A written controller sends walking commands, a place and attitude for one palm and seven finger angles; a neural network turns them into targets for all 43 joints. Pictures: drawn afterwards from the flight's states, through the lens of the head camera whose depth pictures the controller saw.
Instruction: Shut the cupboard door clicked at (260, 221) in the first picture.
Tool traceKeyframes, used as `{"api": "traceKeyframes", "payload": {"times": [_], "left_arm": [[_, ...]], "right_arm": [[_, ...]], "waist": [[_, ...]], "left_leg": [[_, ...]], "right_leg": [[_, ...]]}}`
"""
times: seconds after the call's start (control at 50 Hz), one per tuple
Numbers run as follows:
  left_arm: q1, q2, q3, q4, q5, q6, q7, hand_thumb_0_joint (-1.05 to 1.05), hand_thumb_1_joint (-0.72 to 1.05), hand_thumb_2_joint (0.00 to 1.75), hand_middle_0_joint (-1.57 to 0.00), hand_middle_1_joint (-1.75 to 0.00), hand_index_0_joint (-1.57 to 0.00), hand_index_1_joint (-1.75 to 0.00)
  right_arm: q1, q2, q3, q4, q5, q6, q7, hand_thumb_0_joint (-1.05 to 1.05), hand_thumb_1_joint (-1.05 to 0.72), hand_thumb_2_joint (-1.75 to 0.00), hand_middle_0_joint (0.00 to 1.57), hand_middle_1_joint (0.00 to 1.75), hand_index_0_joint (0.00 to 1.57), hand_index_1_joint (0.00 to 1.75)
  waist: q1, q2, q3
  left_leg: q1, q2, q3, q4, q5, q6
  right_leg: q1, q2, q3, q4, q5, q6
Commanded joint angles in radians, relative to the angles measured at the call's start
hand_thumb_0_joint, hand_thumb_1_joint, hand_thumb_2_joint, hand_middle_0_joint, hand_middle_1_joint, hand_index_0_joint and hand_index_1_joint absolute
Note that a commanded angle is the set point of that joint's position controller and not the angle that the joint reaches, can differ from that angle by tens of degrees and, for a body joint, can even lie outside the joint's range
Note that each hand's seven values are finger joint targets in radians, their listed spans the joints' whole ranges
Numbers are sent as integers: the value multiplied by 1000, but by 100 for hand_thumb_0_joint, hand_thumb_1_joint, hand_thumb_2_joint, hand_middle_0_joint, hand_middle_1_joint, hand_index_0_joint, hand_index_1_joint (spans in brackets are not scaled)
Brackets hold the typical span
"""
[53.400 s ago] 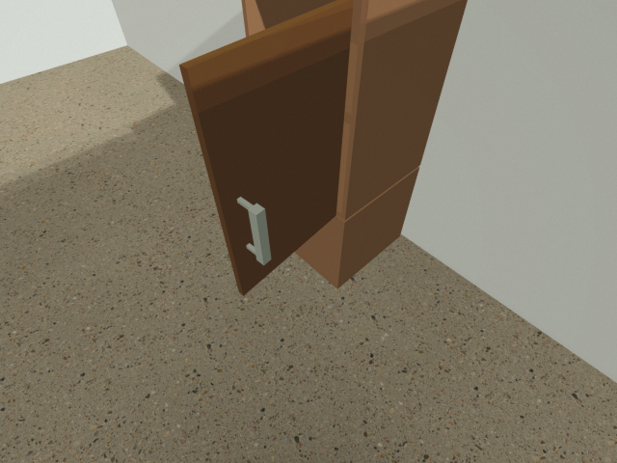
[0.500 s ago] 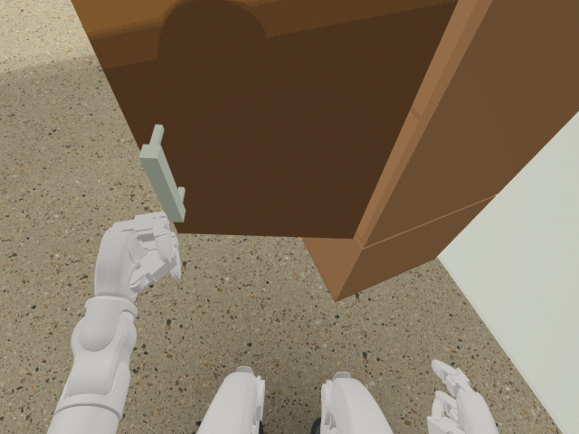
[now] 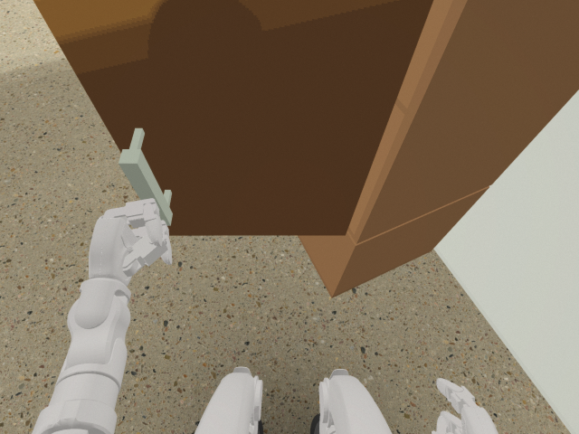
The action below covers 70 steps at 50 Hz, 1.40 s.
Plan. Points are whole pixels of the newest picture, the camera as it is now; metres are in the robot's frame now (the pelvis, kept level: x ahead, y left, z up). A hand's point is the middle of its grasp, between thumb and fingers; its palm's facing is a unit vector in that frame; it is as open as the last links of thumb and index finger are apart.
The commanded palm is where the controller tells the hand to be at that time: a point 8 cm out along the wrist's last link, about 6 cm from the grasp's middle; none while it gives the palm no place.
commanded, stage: bring the fist close to the handle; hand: left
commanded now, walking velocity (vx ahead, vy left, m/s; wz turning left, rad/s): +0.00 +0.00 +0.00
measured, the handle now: (152, 180) +0.47 +0.23 +0.02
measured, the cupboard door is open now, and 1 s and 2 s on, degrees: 66 54 42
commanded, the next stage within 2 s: push the door shut along its arc in 0.16 s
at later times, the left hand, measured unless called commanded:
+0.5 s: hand (165, 223) +0.39 +0.19 +0.03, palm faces +0.00 -1.00 -0.05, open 3.1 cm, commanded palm +0.37 +0.23 +0.02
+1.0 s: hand (179, 186) +0.45 +0.18 +0.02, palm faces -0.17 -0.99 -0.03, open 3.2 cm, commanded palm +0.45 +0.21 +0.02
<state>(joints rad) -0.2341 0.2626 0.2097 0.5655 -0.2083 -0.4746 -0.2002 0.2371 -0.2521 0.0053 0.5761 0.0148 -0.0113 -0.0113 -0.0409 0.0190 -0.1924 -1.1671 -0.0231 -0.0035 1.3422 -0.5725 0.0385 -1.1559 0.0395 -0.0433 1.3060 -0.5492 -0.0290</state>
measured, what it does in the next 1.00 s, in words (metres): stands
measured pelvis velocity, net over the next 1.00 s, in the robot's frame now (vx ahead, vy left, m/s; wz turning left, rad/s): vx -0.01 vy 0.01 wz -0.01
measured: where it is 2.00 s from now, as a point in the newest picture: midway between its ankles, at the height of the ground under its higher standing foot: outside the picture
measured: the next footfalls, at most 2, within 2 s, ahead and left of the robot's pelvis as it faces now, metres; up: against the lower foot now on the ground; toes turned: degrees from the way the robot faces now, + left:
none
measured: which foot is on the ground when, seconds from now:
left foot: down 0.00-1.00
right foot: down 0.00-1.00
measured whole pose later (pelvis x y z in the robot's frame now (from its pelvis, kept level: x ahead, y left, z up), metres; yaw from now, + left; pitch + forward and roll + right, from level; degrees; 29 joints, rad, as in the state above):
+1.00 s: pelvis -0.01 +0.01 -0.02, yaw +0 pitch +26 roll -4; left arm -0.75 0.43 0.26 1.03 -0.17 -0.47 -0.37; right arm 0.29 -0.28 0.03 0.63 0.02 0.00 -0.02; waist -0.12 0.03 -0.17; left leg -1.31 -0.02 -0.02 1.42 -0.57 0.05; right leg -1.28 0.04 -0.07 1.35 -0.53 -0.02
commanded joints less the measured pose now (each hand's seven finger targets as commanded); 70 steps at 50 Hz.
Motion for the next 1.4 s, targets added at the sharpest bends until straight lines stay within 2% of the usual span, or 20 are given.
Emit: {"api": "traceKeyframes", "payload": {"times": [0.0,0.04,0.08,0.12,0.18,0.26,0.36,0.38,0.52,0.58,0.64,0.74,0.8,0.88,0.98,1.08,1.14,1.18,1.24,1.38], "left_arm": [[-269,155,60,-205,-31,-93,7,0,90,90,-130,-150,-130,-150],[-279,151,57,-209,-23,-122,13,0,90,90,-130,-150,-130,-150],[-311,164,54,-167,-15,-136,9,0,90,90,-130,-150,-130,-150],[-342,147,29,-148,-3,-142,-1,0,90,90,-130,-150,-130,-150],[-310,138,11,-154,-6,-124,-19,0,90,90,-130,-150,-130,-150],[-280,156,38,-162,-19,-87,-17,0,90,90,-130,-150,-130,-150],[-443,215,77,-103,5,-98,2,0,90,90,-130,-150,-130,-150],[-481,245,95,-111,7,-110,1,0,90,90,-130,-150,-130,-150],[-552,254,72,62,6,-90,-95,0,90,90,-130,-150,-130,-150],[-653,229,35,70,-7,-71,-132,0,90,90,-130,-150,-130,-150],[-700,269,72,124,-12,-57,-146,0,90,90,-130,-150,-130,-150],[-826,288,55,178,15,-72,-158,0,90,90,-130,-150,-130,-150],[-823,304,69,207,19,-74,-172,0,90,90,-130,-150,-130,-150],[-912,313,58,254,20,-64,-187,0,90,90,-130,-150,-130,-150],[-995,316,48,263,39,-66,-181,0,90,90,-130,-150,-130,-150],[-1071,345,56,316,59,-59,-179,0,90,90,-130,-150,-130,-150],[-1101,368,65,315,68,-56,-186,0,90,90,-130,-150,-130,-150],[-1097,395,90,356,64,-44,-191,0,90,90,-130,-150,-130,-150],[-1135,389,77,375,76,-28,-195,0,90,90,-130,-150,-130,-150],[-1175,460,121,407,89,-5,-209,0,90,90,-130,-150,-130,-150]], "right_arm": [[14,-145,-57,-111,5,-45,-20,0,-90,-90,20,30,20,30],[15,-144,-57,-104,1,-51,-22,0,-90,-90,20,30,20,30],[20,-151,-57,-90,-2,-53,-26,0,-90,-90,20,30,20,30],[14,-151,-57,-84,-3,-57,-26,0,-90,-90,20,30,20,30],[20,-161,-61,-93,1,-59,-23,0,-90,-90,20,30,20,30],[17,-159,-60,-103,7,-47,-19,0,-90,-90,20,30,20,30],[22,-154,-52,-85,4,-41,-31,0,-90,-90,20,30,20,30],[29,-158,-51,-82,2,-44,-35,0,-90,-90,20,30,20,30],[56,-172,-48,-59,7,-41,-33,0,-90,-90,20,30,20,30],[76,-177,-50,-53,12,-43,-32,0,-90,-90,20,30,20,30],[94,-186,-52,-44,16,-36,-34,0,-90,-90,20,30,20,30],[118,-191,-49,-21,10,-35,-28,0,-90,-90,20,30,20,30],[136,-198,-53,-22,10,-32,-22,0,-90,-90,20,30,20,30],[150,-204,-47,-15,12,-21,-20,0,-90,-90,20,30,20,30],[171,-212,-49,-10,6,-16,-14,0,-90,-90,20,30,20,30],[195,-220,-44,-1,1,-6,-11,0,-90,-90,20,30,20,30],[201,-223,-45,4,-1,-2,-6,0,-90,-90,20,30,20,30],[213,-226,-40,1,-1,2,-6,0,-90,-90,20,30,20,30],[216,-220,-35,1,-2,8,-2,0,-90,-90,20,30,20,30],[238,-218,-24,-8,-3,14,0,0,-90,-90,20,30,20,30]], "waist": [[-10,-14,-361],[-7,11,-364],[-25,-10,-333],[-28,22,-340],[-11,79,-392],[3,44,-414],[-32,1,-346],[-33,15,-355],[-45,52,-400],[-68,83,-414],[-76,31,-418],[-95,91,-427],[-86,95,-487],[-113,120,-435],[-131,158,-484],[-160,136,-477],[-157,177,-512],[-162,152,-502],[-168,185,-487],[-180,152,-509]], "left_leg": [[177,14,-36,-175,231,-9],[193,15,-40,-173,229,-11],[174,16,-44,-165,202,-8],[185,16,-47,-165,182,-10],[254,19,-59,-181,219,-19],[258,19,-58,-190,251,-21],[169,16,-48,-166,182,-8],[176,18,-53,-161,188,-9],[197,22,-58,-149,213,-13],[233,23,-69,-145,230,-11],[216,26,-75,-137,240,-8],[246,29,-90,-127,249,-11],[275,29,-96,-123,292,-14],[274,31,-109,-128,259,-13],[331,37,-133,-126,282,-20],[316,42,-149,-118,272,-18],[341,45,-151,-112,290,-22],[323,45,-150,-106,308,-18],[302,45,-145,-100,301,-17],[225,43,-118,-59,326,0]], "right_leg": [[292,-17,62,-183,244,2],[270,-16,56,-173,233,-2],[244,-14,58,-177,202,-3],[215,-17,56,-173,178,-2],[200,-15,41,-162,200,-11],[240,-16,40,-167,237,-7],[227,-16,60,-178,179,1],[221,-14,58,-169,180,-3],[194,-14,56,-159,200,-8],[160,-12,47,-156,206,-10],[159,-13,45,-154,216,-7],[87,-10,33,-134,194,-13],[92,-7,30,-123,217,-17],[37,-2,22,-127,180,-20],[-18,-1,11,-110,179,-21],[-44,3,5,-102,171,-20],[-51,1,7,-101,178,-22],[-43,6,6,-99,188,-24],[-48,5,7,-99,182,-22],[1,15,22,-91,214,-19]]}}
